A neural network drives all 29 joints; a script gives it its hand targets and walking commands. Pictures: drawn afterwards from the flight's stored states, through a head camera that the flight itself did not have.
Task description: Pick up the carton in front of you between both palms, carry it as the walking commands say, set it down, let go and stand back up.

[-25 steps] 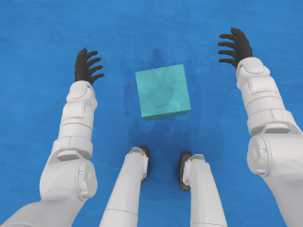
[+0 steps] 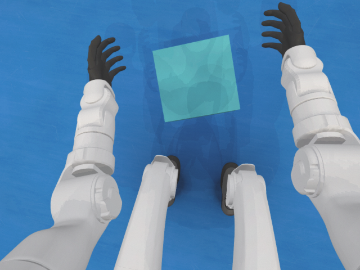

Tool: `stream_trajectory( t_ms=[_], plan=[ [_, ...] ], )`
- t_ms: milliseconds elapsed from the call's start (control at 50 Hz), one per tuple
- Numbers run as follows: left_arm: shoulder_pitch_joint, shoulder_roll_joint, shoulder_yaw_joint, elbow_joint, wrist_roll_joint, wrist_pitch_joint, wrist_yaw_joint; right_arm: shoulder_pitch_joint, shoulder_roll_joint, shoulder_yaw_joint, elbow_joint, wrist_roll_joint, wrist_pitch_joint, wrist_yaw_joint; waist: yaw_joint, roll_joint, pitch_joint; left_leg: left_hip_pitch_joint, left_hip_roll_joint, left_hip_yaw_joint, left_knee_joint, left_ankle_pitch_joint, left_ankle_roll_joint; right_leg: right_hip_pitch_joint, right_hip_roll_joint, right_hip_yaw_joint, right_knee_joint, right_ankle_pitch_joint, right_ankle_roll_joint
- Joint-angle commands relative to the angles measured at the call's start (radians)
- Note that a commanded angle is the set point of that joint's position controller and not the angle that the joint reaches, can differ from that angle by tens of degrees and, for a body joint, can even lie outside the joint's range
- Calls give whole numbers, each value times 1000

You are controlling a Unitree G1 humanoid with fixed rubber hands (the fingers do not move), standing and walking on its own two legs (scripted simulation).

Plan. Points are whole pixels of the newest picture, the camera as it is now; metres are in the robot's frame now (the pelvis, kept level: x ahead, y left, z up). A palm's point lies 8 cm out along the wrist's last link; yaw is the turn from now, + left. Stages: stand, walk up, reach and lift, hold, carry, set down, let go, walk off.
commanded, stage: reach and lift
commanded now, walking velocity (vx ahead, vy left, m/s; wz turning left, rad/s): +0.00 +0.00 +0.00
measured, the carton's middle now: (197, 86) +0.48 +0.03 -0.43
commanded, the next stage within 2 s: none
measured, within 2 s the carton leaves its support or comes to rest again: leaves its support in 1.38 s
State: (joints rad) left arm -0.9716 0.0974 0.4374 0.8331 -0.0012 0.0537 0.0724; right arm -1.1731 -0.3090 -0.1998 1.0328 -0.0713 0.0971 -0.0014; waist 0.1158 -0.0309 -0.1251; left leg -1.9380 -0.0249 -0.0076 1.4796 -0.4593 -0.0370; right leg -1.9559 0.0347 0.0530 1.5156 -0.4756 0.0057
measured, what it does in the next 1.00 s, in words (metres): lowers itself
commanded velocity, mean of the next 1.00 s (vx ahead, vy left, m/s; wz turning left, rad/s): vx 0.00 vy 0.00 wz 0.00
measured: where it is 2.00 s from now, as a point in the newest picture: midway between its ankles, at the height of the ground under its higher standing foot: (198, 193)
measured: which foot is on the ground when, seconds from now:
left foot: down 0.00-1.00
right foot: down 0.00-1.00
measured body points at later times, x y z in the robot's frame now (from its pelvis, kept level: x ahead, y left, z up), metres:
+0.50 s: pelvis -0.05 +0.00 -0.17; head +0.32 -0.01 +0.08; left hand +0.46 +0.22 -0.36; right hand +0.53 -0.15 -0.36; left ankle +0.08 +0.13 -0.52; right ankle +0.06 -0.12 -0.52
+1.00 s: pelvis -0.05 +0.00 -0.18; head +0.32 -0.01 +0.07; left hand +0.47 +0.20 -0.36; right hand +0.53 -0.12 -0.37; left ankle +0.08 +0.13 -0.52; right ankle +0.06 -0.12 -0.52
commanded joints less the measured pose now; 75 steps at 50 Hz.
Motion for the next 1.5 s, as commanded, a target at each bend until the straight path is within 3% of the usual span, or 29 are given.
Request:
stream_trajectory(
  t_ms=[0, 60, 160, 320, 440, 480, 540, 660, 780, 920, 1040, 1060, 1120, 1160, 1200, 1260, 1340, 1400, 1480],
  plan=[
    [-152, 135, -38, -99, -52, -27, 24, -272, -123, 51, -132, 55, -27, -26, 32, -122, -999, 374, -37, 80, 56, 492, -67, 611, 28, -26, 73, 487, 24],
    [-199, 182, -85, -123, -112, -24, 48, -325, -158, 107, -161, 116, -24, -42, 33, -144, -1079, 359, -34, 89, 141, 463, -63, 619, 24, -35, 163, 454, 27],
    [-314, 222, -141, -123, -184, -5, 74, -435, -196, 167, -157, 191, -7, -56, 42, -151, -1059, 307, -20, 100, 243, 321, -50, 556, 12, -45, 253, 288, 23],
    [-495, 242, -171, 43, -204, 9, 86, -579, -243, 203, 39, 233, -1, -57, 38, -97, -818, 222, 7, 89, 358, 112, -38, 332, -17, -37, 351, 31, 8],
    [-568, 266, -190, 151, -206, -28, 82, -627, -263, 230, 137, 255, -41, -53, 29, -65, -730, 214, 14, 70, 449, 156, -36, 247, -31, -16, 440, 66, 2],
    [-593, 279, -200, 147, -218, -43, 87, -650, -272, 244, 122, 269, -56, -57, 32, -68, -764, 226, 10, 68, 474, 198, -35, 267, -33, -16, 469, 105, 2],
    [-615, 290, -201, 128, -242, -57, 90, -694, -264, 274, 67, 274, -67, -65, 37, -123, -792, 225, 6, 61, 501, 259, -27, 300, -31, -20, 503, 166, 8],
    [-526, 247, -242, 163, -278, -62, 92, -643, -236, 295, 17, 291, -69, -69, 32, -137, -852, 251, -10, 71, 531, 348, -26, 386, -23, -25, 537, 264, 14],
    [-505, 236, -226, 174, -248, -65, 94, -563, -197, 263, 105, 267, -62, -66, 18, -93, -710, 191, -13, 71, 525, 278, -31, 264, -18, -17, 517, 196, 6],
    [-580, 186, -260, 153, -260, -69, 89, -614, -161, 285, 109, 278, -74, -68, 4, -69, -691, 191, -15, 69, 514, 249, -32, 241, -16, -17, 501, 161, -5],
    [-623, 52, -264, 201, -238, -66, 83, -688, -34, 314, 103, 255, -75, -66, 0, -80, -655, 210, -36, 66, 499, 213, -28, 245, 0, -25, 483, 117, -7],
    [-653, -29, -271, 199, -225, -65, 68, -720, 68, 340, 100, 255, -72, -51, 11, -92, -650, 210, -43, 68, 501, 207, -23, 245, 7, -27, 485, 111, -7],
    [-859, -405, -330, 150, -183, -36, -25, -827, 480, 380, 102, 227, -50, 33, 1, -101, -644, 193, -71, 78, 527, 205, -21, 222, 39, -31, 492, 125, -10],
    [-945, -570, -339, 115, -153, -2, -91, -829, 673, 359, 98, 194, -30, 91, -10, -107, -617, 163, -89, 88, 543, 189, -16, 199, 57, -44, 498, 121, -13],
    [-980, -665, -341, 82, -136, 26, -141, -803, 779, 320, 82, 162, -13, 127, -26, -99, -597, 131, -98, 95, 553, 183, -14, 172, 68, -58, 503, 125, -20],
    [-980, -765, -348, 36, -129, 55, -180, -788, 887, 307, 12, 156, 4, 155, -21, -84, -643, 144, -108, 103, 563, 237, -9, 176, 79, -67, 517, 178, -27],
    [-960, -878, -411, -65, -174, 79, -195, -806, 1007, 371, -141, 202, 14, 150, -3, -98, -880, 234, -117, 113, 577, 368, -9, 315, 90, -75, 535, 320, -23],
    [-964, -947, -489, -193, -210, 107, -194, -841, 1095, 446, -313, 243, 33, 125, 6, -122, -1181, 305, -125, 123, 572, 459, -16, 526, 102, -81, 537, 460, -9],
    [-990, -962, -595, -376, -212, 154, -185, -801, 1181, 503, -463, 239, 93, 92, -12, -125, -1415, 354, -134, 138, 521, 433, -23, 690, 125, -95, 491, 488, 6]
  ],
)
